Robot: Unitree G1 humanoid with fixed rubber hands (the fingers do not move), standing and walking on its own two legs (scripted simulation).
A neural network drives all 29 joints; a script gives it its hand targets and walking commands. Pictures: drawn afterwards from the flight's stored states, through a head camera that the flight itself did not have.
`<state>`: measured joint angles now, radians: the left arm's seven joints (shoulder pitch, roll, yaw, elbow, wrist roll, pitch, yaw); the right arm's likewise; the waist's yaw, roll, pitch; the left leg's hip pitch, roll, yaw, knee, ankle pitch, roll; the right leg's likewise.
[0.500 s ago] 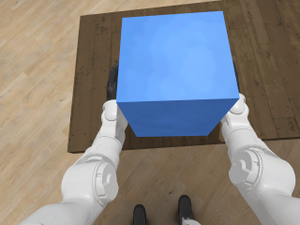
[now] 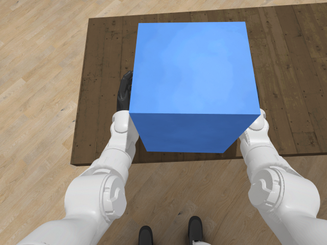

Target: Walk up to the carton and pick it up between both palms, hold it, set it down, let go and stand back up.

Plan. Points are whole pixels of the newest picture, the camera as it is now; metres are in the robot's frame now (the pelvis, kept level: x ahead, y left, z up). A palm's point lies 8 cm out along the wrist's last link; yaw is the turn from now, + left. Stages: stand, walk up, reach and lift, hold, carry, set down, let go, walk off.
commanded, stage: reach and lift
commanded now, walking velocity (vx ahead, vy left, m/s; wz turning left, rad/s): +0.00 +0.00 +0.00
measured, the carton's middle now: (187, 98) +0.45 -0.06 +0.00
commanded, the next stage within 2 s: none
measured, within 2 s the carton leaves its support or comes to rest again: leaves its support in 0.40 s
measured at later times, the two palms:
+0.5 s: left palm (126, 112) +0.43 +0.09 -0.01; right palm (253, 111) +0.41 -0.21 -0.01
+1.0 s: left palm (120, 115) +0.39 +0.09 +0.05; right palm (270, 107) +0.39 -0.21 +0.06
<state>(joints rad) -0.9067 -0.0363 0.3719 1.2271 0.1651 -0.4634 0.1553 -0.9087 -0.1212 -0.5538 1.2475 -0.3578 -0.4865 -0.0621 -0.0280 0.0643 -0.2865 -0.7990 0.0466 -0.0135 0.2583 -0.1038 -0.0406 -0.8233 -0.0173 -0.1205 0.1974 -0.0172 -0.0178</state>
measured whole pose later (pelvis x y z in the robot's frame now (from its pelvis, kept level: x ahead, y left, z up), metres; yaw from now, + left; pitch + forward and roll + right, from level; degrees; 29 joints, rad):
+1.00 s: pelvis -0.03 +0.00 +0.00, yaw -1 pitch +25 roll +0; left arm -0.91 0.01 0.17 1.38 -0.01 -0.24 0.21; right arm -0.94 -0.17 -0.28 1.38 -0.16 -0.21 -0.10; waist -0.03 0.06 -0.34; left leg -0.69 0.05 0.00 0.43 -0.18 -0.04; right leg -0.73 -0.02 -0.09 0.39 -0.09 -0.02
